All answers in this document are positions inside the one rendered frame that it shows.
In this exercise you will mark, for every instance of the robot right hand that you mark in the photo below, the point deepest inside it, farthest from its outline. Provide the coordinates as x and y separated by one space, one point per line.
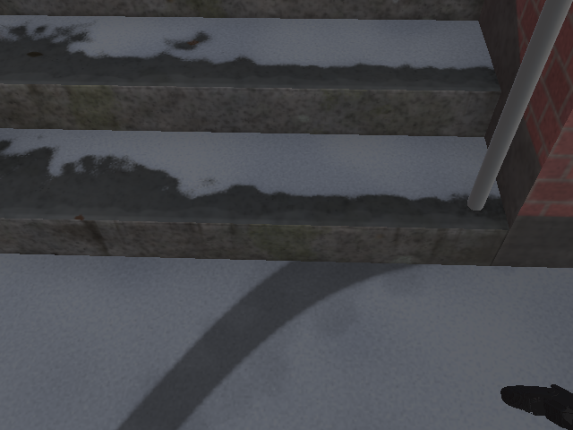
555 403

